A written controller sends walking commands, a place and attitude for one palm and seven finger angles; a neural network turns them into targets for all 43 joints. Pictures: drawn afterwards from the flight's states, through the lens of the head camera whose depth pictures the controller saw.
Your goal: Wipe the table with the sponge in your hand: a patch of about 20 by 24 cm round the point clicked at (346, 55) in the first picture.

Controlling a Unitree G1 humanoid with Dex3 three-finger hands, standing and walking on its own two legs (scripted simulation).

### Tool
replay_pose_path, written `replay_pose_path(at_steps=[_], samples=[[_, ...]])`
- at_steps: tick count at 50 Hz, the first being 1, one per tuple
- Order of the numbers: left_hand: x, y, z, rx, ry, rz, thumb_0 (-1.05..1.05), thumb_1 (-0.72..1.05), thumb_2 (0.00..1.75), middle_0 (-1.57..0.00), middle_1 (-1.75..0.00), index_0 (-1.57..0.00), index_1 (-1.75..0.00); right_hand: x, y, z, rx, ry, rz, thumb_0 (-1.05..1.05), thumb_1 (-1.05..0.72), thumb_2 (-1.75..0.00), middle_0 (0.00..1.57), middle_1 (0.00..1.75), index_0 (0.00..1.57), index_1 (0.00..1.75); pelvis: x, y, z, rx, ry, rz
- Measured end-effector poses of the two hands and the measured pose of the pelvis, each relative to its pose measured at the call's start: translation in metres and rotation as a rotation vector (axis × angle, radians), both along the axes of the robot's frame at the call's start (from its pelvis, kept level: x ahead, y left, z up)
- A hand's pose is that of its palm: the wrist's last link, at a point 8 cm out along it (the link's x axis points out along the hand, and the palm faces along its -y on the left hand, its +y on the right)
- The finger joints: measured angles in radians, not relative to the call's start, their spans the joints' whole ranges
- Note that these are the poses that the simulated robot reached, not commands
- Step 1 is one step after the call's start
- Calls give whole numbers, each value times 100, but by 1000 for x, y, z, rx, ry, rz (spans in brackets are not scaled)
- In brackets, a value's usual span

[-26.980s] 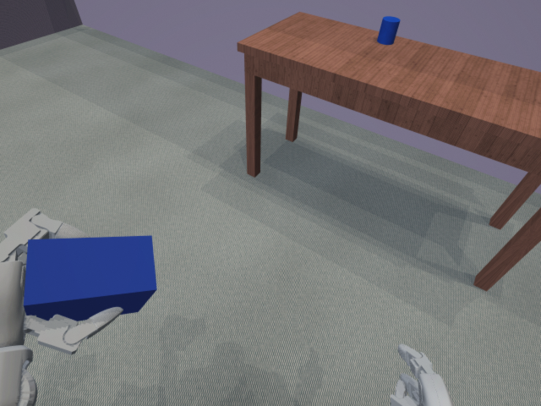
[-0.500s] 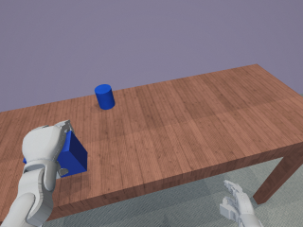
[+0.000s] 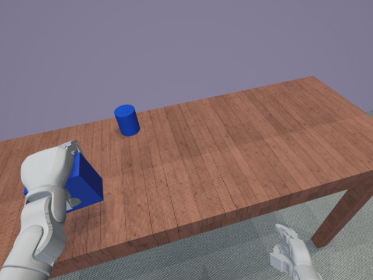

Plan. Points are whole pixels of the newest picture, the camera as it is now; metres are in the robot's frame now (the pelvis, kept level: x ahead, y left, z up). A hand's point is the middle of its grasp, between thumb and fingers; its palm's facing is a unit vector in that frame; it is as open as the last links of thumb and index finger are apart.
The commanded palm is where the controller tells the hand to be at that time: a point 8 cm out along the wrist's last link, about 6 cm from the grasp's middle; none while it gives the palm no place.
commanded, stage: lower the sponge onto the table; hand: left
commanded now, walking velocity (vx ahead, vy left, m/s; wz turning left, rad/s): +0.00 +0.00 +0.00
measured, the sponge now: (72, 189) +0.26 +0.31 +0.06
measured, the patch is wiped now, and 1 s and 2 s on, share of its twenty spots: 0.00 0.00 0.00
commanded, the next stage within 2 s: wipe forward along the first lane in 1.16 s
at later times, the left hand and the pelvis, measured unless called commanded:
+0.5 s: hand (60, 187) +0.25 +0.32 +0.09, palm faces +0.07 -0.06 -1.00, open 10.4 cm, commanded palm +0.21 +0.30 +0.13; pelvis +0.00 +0.00 +0.00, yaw +1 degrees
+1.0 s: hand (63, 209) +0.22 +0.32 +0.04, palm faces -0.07 -0.11 -0.99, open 10.3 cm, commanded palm +0.20 +0.30 +0.11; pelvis +0.00 +0.00 +0.00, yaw +1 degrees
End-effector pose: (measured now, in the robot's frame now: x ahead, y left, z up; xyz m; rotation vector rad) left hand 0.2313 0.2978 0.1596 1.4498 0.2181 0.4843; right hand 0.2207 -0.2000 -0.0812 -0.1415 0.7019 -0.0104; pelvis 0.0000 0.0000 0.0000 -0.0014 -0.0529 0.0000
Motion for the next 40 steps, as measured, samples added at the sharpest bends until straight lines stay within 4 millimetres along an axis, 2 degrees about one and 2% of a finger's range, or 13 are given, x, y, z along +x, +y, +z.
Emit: replay_pose_path(at_steps=[2,5,8,11,13,16,22,24,27,31,33,36,40], samples=[[-3,11,-3,-24,45,76,1,-53,101,-73,-129,-73,-129,1,-1,0,10,3,0,2,-91,-90,20,30,20,30,0,1,0,2,1,3],[-12,15,-22,-68,172,121,1,-52,101,-73,-130,-73,-129,5,-3,2,8,-6,7,2,-90,-90,20,30,20,30,0,3,0,2,4,14],[-21,5,-49,-111,302,66,1,-53,101,-73,-130,-73,-130,10,-5,4,-25,-17,25,2,-91,-90,20,30,20,30,0,4,-1,0,5,28],[-25,-11,-63,-113,340,-60,1,-52,101,-73,-130,-73,-130,15,-5,6,-70,-27,44,2,-91,-90,20,30,20,30,0,4,-1,-3,0,34],[-25,-19,-59,-81,302,-139,1,-52,101,-73,-130,-73,-130,16,-3,8,-90,-34,50,2,-91,-90,20,30,20,30,1,3,-1,-6,-4,30],[-20,-22,-43,-12,189,-187,1,-52,101,-73,-130,-73,-130,17,1,9,-87,-40,48,2,-91,-90,20,30,20,30,3,2,-1,-9,-6,23],[-5,5,-10,14,51,-9,1,-52,101,-72,-130,-73,-130,15,7,6,-18,-23,35,2,-91,-90,20,30,20,30,3,1,0,-5,-1,16],[-4,13,-12,-13,83,63,1,-52,101,-72,-130,-73,-130,15,7,5,-1,-17,33,2,-91,-90,20,30,20,30,3,2,1,-3,4,18],[-7,14,-29,-55,202,104,1,-52,101,-72,-130,-73,-130,16,5,4,3,-11,34,2,-90,-90,20,30,20,30,3,3,1,0,10,23],[-15,-2,-60,-109,341,12,1,-52,101,-72,-130,-73,-130,15,-2,5,-28,-13,37,2,-91,-90,20,30,20,30,3,3,0,-1,15,27],[-20,-11,-67,-112,352,-68,1,-51,101,-72,-130,-73,-130,13,-6,5,-58,-10,37,2,-91,-90,20,30,20,30,4,2,-1,-3,12,23],[-24,-19,-65,-64,288,-155,0,-51,101,-72,-130,-73,-130,9,-10,5,-91,-5,30,2,-91,-90,20,30,20,30,6,1,-1,-7,8,17],[-23,-10,-50,3,168,-132,0,-51,101,-72,-130,-73,-130,4,-13,2,-88,9,10,2,-91,-90,20,30,20,30,5,0,-2,-10,6,9]])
